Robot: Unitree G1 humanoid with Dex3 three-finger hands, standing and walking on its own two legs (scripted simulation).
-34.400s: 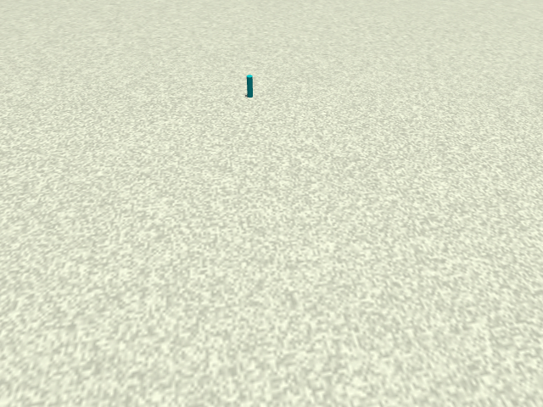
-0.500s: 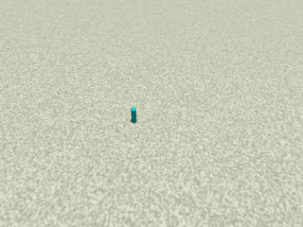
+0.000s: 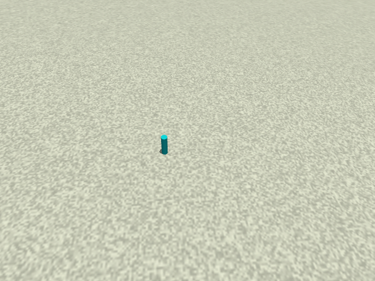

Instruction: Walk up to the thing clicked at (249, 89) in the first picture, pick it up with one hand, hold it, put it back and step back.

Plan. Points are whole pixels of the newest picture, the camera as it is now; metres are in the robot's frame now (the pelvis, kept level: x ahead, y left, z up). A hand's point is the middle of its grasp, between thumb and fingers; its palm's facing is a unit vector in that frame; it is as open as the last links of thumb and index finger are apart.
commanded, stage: step back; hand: left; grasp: from the side
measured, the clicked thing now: (164, 145) +1.06 +0.17 -0.69
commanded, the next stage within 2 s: stand in 0.30 s
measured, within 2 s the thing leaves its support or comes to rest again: neither
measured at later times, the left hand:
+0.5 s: hand out of the picture +0.11 +0.24 -0.14, palm faces -0.03 -0.94 -0.34, open 7.4 cm
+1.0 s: hand out of the picture +0.08 +0.24 -0.14, palm faces -0.04 -0.94 -0.35, open 7.4 cm
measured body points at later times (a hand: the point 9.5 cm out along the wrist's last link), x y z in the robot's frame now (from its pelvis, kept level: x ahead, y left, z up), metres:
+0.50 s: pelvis +0.01 -0.01 +0.02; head +0.03 -0.01 +0.47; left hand +0.11 +0.29 -0.11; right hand +0.12 -0.30 -0.11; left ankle +0.02 +0.12 -0.73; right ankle -0.01 -0.14 -0.73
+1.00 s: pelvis +0.01 -0.02 +0.02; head +0.02 -0.02 +0.47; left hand +0.08 +0.28 -0.11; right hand +0.07 -0.32 -0.12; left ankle +0.02 +0.12 -0.73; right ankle -0.01 -0.14 -0.73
